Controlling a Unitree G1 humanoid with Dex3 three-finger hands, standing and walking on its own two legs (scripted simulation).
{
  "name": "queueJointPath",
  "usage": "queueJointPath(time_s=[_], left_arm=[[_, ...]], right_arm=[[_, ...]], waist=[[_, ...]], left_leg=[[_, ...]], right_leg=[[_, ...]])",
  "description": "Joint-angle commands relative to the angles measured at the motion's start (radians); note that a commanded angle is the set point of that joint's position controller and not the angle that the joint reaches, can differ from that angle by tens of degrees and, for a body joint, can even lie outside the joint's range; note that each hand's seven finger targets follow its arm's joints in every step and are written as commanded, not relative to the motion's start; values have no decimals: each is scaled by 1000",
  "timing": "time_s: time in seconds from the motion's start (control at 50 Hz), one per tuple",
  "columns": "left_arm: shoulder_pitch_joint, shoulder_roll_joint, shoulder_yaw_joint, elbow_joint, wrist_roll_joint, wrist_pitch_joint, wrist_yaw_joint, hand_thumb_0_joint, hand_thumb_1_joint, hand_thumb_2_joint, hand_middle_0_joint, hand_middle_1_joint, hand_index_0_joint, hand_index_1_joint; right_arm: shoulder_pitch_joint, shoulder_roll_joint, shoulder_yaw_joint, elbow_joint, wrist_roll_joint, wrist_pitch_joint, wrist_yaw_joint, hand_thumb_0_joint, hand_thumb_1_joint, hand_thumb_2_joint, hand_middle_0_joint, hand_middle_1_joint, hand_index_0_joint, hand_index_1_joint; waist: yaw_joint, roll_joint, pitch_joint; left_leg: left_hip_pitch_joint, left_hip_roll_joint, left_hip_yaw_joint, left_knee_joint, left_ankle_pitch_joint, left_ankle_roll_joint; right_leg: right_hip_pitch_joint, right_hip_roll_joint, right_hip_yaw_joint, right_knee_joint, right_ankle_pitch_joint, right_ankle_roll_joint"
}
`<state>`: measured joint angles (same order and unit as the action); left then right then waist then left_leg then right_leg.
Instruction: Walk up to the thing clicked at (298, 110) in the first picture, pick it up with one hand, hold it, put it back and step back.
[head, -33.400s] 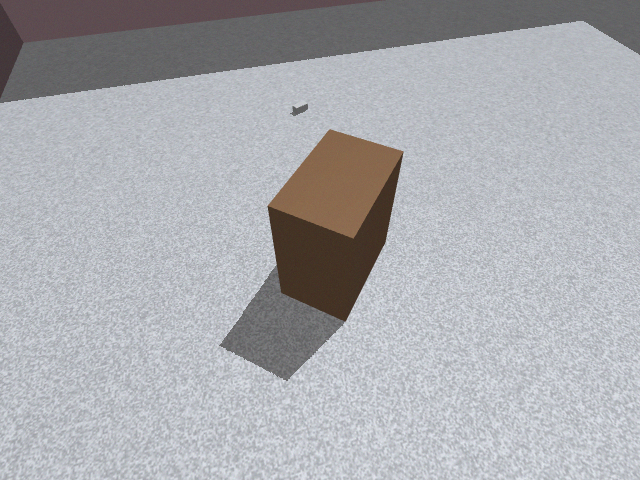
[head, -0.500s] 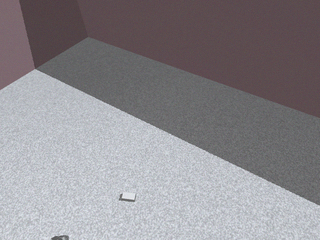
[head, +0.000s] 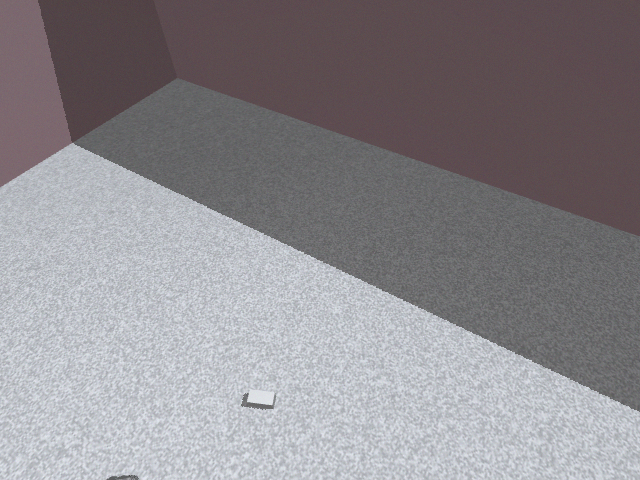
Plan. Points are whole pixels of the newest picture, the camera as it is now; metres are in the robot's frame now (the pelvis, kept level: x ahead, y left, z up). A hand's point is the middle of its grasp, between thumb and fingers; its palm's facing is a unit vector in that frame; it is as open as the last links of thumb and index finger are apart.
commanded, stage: stand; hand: left
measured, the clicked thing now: (261, 399) +0.43 +0.23 -0.76
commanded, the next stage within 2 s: walk up in 0.92 s
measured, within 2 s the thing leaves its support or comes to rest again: neither
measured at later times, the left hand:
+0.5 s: hand out of the picture +0.07 +0.25 -0.16, palm faces -0.01 -0.94 -0.34, open 7.4 cm
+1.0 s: hand out of the picture +0.07 +0.25 -0.16, palm faces +0.01 -0.93 -0.36, open 7.4 cm
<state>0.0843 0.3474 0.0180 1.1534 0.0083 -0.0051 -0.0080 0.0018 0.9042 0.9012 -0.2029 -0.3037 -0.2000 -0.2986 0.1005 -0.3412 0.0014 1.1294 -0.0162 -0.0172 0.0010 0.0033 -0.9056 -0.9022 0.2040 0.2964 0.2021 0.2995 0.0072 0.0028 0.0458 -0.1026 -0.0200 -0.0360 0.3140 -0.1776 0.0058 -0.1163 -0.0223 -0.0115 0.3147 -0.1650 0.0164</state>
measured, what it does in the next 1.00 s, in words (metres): stands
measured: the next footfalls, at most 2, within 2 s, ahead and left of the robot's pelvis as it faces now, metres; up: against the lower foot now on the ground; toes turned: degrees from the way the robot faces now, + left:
left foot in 1.26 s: -0.05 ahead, +0.14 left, +0.00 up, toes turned -2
right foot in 1.62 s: -0.12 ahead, -0.10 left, +0.00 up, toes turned +0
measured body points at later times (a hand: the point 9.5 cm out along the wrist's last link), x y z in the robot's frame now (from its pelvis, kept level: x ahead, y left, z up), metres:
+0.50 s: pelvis +0.00 -0.01 +0.00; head +0.01 -0.01 +0.45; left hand +0.07 +0.30 -0.13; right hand +0.08 -0.31 -0.13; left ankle +0.00 +0.12 -0.75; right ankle +0.00 -0.13 -0.75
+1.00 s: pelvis -0.01 -0.01 +0.00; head +0.02 -0.01 +0.44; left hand +0.07 +0.30 -0.13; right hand +0.07 -0.31 -0.14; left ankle +0.00 +0.12 -0.75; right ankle +0.00 -0.13 -0.75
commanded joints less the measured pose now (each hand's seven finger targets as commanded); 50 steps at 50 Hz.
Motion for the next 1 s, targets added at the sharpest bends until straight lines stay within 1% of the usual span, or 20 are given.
queueJointPath(time_s=[0.0,0.06,0.12,0.16,0.2,0.24,0.28,0.36,0.48,0.56,0.6,0.62,0.64,0.72,0.8,0.82,0.88,0.9,0.92,0.98], left_arm=[[-40,203,27,-59,2,-27,13,0,900,900,-200,-300,-200,-300],[-35,208,25,-62,1,-30,12,0,900,900,-200,-300,-200,-300],[-33,210,25,-65,2,-29,13,0,900,900,-200,-300,-200,-300],[-34,217,27,-68,1,-28,15,0,900,900,-200,-300,-200,-300],[-27,212,23,-67,0,-31,13,0,900,900,-200,-300,-200,-300],[-35,219,26,-71,2,-31,16,0,900,900,-200,-300,-200,-300],[-31,213,22,-66,-2,-30,16,0,900,900,-200,-300,-200,-300],[-25,217,24,-66,1,-27,16,0,900,900,-200,-300,-200,-300],[-21,218,23,-70,1,-28,15,0,900,900,-200,-300,-200,-300],[-24,217,22,-67,0,-26,14,0,900,900,-200,-300,-200,-300],[-12,217,23,-65,4,-26,13,0,900,900,-200,-300,-200,-300],[-15,222,24,-63,0,-26,12,0,900,900,-200,-300,-200,-300],[-11,217,23,-64,1,-26,11,0,900,900,-200,-300,-200,-300],[-18,222,21,-76,3,-30,13,0,900,900,-200,-300,-200,-300],[-5,215,20,-71,1,-27,12,0,900,900,-200,-300,-200,-300],[-11,223,21,-73,2,-27,13,0,900,900,-200,-300,-200,-300],[-5,221,19,-74,1,-28,14,0,900,900,-200,-300,-200,-300],[-18,274,67,-100,-18,-14,23,0,900,900,-200,-300,-200,-300],[1,270,68,-116,-21,-8,28,0,900,900,-200,-300,-200,-300],[9,262,75,-153,-19,3,32,0,900,900,-200,-300,-200,-300]], right_arm=[[-39,-225,-43,-59,7,-23,-12,0,-900,-900,200,300,200,300],[-29,-224,-40,-58,8,-23,-10,0,-900,-900,200,300,200,300],[-33,-227,-39,-60,8,-24,-10,0,-900,-900,200,300,200,300],[-35,-225,-39,-62,8,-25,-11,0,-900,-900,200,300,200,300],[-40,-226,-37,-60,11,-24,-9,0,-900,-900,200,300,200,300],[-36,-226,-39,-63,10,-22,-11,0,-900,-900,200,300,200,300],[-28,-228,-36,-57,11,-19,-11,0,-900,-900,200,300,200,300],[-34,-227,-35,-59,11,-18,-11,0,-900,-900,200,300,200,300],[-31,-232,-33,-60,12,-17,-12,0,-900,-900,200,300,200,300],[-22,-228,-31,-57,10,-15,-10,0,-900,-900,200,300,200,300],[-30,-233,-34,-61,9,-14,-10,0,-900,-900,200,300,200,300],[-11,-225,-29,-56,9,-15,-9,0,-900,-900,200,300,200,300],[-19,-231,-30,-57,9,-16,-8,0,-900,-900,200,300,200,300],[-25,-230,-33,-62,9,-17,-9,0,-900,-900,200,300,200,300],[-15,-233,-30,-52,10,-17,-10,0,-900,-900,200,300,200,300],[-11,-228,-30,-53,8,-16,-9,0,-900,-900,200,300,200,300],[-15,-229,-29,-55,8,-16,-10,0,-900,-900,200,300,200,300],[-43,-271,-52,-62,15,4,-8,0,-900,-900,200,300,200,300],[-26,-263,-53,-80,23,11,-10,0,-900,-900,200,300,200,300],[-9,-265,-67,-107,30,24,-9,0,-900,-900,200,300,200,300]], waist=[[-1,1,-66],[-4,-5,-65],[-3,1,-89],[-2,-2,-100],[1,-8,-98],[-6,-13,-116],[-7,-1,-81],[-3,4,-69],[-3,6,-73],[-5,3,-39],[-1,1,-51],[-7,-4,-40],[-2,4,-43],[-3,-12,-78],[-3,10,-66],[-6,-7,-67],[-5,-5,-76],[3,-17,56],[-2,-12,9],[-7,-20,-106]], left_leg=[[-33,144,-102,-54,142,17],[-37,141,-102,-58,125,15],[-18,146,-99,-50,191,17],[-4,146,-97,-47,192,15],[6,146,-97,-39,208,17],[11,145,-91,-28,232,16],[-18,140,-94,-43,197,15],[-17,141,-96,-51,163,14],[-17,142,-95,-45,161,14],[-51,137,-100,-64,88,14],[-44,138,-101,-62,74,17],[-55,134,-101,-70,60,14],[-45,138,-104,-73,52,14],[-18,141,-101,-48,117,15],[-28,138,-101,-53,101,15],[-27,140,-100,-57,104,14],[-16,141,-97,-47,124,16],[-94,117,-107,55,313,28],[-78,122,-90,92,382,33],[-49,115,-79,171,398,54]], right_leg=[[54,-112,91,-38,90,-31],[49,-112,93,-46,82,-30],[73,-116,89,-27,144,-32],[69,-116,87,-23,134,-35],[62,-117,89,-31,156,-33],[77,-121,88,-25,190,-34],[70,-117,90,-38,162,-31],[51,-113,90,-40,119,-34],[58,-116,92,-39,128,-36],[46,-111,92,-54,63,-35],[45,-111,91,-55,55,-35],[44,-111,94,-55,45,-35],[36,-109,92,-51,32,-37],[40,-115,95,-51,78,-38],[42,-112,96,-51,83,-36],[43,-111,93,-48,77,-37],[41,-114,96,-48,100,-36],[-42,-105,100,45,317,-44],[-26,-105,86,75,374,-54],[4,-114,81,126,396,-88]])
